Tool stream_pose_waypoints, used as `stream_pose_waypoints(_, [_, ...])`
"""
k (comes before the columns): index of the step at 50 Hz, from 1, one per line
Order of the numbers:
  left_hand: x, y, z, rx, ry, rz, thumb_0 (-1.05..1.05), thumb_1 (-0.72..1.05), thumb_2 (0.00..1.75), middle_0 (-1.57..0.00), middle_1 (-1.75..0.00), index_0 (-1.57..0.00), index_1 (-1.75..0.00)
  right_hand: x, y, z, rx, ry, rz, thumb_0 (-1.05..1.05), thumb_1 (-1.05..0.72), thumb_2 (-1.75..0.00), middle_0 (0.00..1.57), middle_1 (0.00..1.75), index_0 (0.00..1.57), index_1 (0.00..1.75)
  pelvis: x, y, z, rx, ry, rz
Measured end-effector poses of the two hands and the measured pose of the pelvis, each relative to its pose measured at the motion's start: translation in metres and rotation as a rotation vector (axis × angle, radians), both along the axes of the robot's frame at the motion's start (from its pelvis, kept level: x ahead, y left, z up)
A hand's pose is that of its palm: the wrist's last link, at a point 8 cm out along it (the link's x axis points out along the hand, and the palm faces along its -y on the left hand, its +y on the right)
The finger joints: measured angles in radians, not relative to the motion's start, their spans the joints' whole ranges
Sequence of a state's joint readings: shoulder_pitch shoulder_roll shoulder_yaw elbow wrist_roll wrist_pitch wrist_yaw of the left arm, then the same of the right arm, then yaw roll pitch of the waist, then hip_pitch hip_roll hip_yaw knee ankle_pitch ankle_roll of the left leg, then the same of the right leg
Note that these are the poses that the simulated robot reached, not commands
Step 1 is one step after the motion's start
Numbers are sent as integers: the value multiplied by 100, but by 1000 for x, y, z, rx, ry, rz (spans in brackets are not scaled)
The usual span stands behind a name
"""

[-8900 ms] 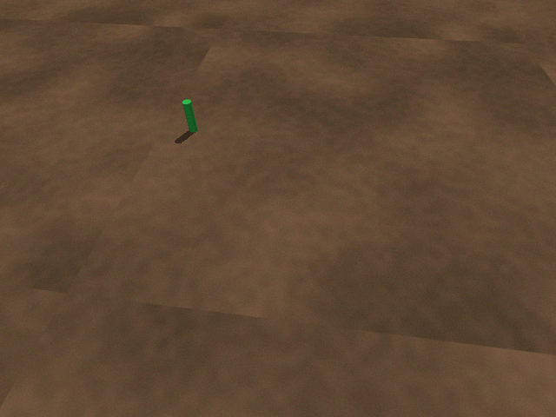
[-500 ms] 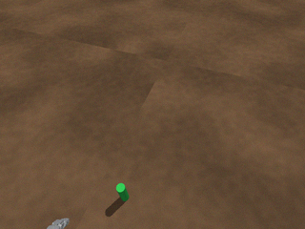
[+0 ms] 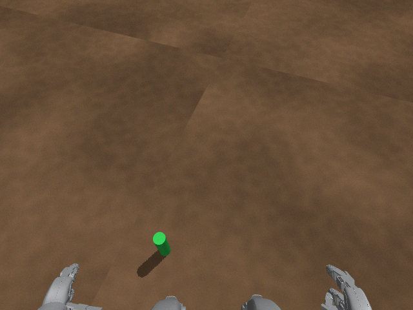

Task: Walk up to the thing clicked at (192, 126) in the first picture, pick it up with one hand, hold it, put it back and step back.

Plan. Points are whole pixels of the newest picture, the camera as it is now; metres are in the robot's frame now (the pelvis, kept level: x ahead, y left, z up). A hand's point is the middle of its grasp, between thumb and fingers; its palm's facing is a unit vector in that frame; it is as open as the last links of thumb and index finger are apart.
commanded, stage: go down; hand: left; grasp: from the side
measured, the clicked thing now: (162, 244) +0.39 +0.20 -0.64
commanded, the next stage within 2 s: none
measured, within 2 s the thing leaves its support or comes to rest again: neither
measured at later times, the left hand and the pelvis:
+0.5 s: hand out of the picture +0.14 +0.27 -0.15, palm faces +0.06 -0.95 -0.32, open 17.4 cm; pelvis -0.01 +0.00 -0.04, yaw +1 degrees
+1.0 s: hand (87, 264) +0.24 +0.33 -0.25, palm faces +0.12 -0.97 -0.21, open 17.3 cm; pelvis -0.06 +0.00 -0.17, yaw -1 degrees
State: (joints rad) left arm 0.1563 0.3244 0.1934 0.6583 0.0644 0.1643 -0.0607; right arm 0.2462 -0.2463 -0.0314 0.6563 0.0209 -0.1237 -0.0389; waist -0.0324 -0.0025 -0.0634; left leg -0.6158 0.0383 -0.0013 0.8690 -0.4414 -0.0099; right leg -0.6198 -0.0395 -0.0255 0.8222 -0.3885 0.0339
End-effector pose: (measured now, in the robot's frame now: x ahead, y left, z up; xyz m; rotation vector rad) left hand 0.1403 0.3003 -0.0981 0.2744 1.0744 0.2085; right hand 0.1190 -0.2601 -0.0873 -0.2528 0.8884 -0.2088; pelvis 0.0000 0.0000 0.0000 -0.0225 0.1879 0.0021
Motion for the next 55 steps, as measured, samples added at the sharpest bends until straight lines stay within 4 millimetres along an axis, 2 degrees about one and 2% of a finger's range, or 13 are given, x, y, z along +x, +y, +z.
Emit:
stream_pose_waypoints(7, [-3, 4, -6, 1, -15, -1, -1, -53, 2, -10, -7, -10, -7, 22, 6, -3, -24, -73, 23, 1, -86, -89, 20, 29, 20, 30, 2, 2, -15, -12, 32, 8])
stream_pose_waypoints(16, [-8, 7, -9, 1, -22, 9, -1, -57, 2, -10, -7, -10, -7, 35, 16, -8, -36, -143, 39, 1, -86, -89, 20, 30, 21, 30, 0, 4, -29, -26, 65, 15])
stream_pose_waypoints(28, [-19, 12, -18, 0, -44, 19, -1, -54, 5, -9, -7, -8, -7, 25, 20, -21, -48, -159, 40, 2, -87, -89, 21, 30, 21, 31, -11, 4, -44, -35, 88, 20])
stream_pose_waypoints(33, [-11, 24, -35, -6, -89, 42, -1, -53, 6, -8, -6, -8, -6, 16, 17, -32, -65, -158, 61, 1, -88, -90, 21, 30, 21, 31, -21, 2, -56, -36, 114, 20])
stream_pose_waypoints(38, [15, 42, -64, -49, -212, 30, -1, -54, 4, -8, -5, -8, -5, 6, 8, -59, -93, -134, 97, 1, -90, -90, 21, 30, 21, 31, -35, 1, -84, -32, 175, 15])
stream_pose_waypoints(46, [67, 65, -106, -62, -449, -50, -1, -54, 4, -8, -7, -8, -7, -15, -5, -130, -118, -32, 115, 1, -90, -90, 21, 30, 21, 30, -53, 1, -145, -33, 278, 2])
stream_pose_waypoints(55, [85, 81, -139, -76, -562, -50, -1, -51, 7, -6, -8, -6, -8, -40, -5, -198, -86, 107, 122, 1, -89, -90, 21, 29, 21, 30, -65, -2, -192, -33, 342, -3])
